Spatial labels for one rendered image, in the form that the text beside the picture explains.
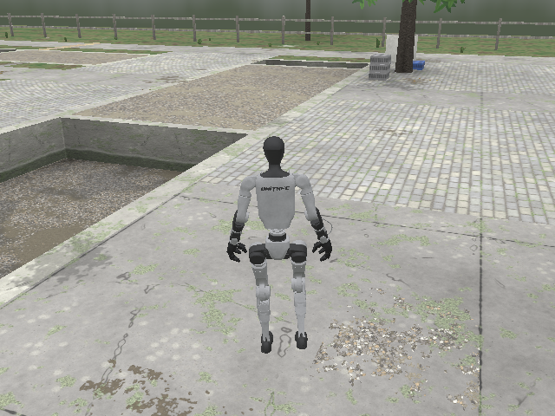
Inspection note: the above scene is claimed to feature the robot left upper arm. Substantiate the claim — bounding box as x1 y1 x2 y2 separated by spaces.
236 175 257 223

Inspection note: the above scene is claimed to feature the robot left thigh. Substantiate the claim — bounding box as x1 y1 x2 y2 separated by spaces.
249 242 271 302

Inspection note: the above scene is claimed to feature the robot right hand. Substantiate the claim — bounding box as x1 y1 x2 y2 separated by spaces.
312 240 332 262

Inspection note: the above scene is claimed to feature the robot left hand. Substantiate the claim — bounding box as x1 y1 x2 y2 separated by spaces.
227 242 247 262

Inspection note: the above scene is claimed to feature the robot right forearm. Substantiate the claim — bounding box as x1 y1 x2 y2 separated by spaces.
310 208 330 244

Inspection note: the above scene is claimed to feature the robot right upper arm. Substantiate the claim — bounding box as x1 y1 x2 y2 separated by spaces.
293 173 318 221

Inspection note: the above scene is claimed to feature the robot left forearm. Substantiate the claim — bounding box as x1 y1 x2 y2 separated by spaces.
229 210 245 245

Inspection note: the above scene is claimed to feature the left robot shin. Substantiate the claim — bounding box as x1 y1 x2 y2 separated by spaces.
256 286 271 341

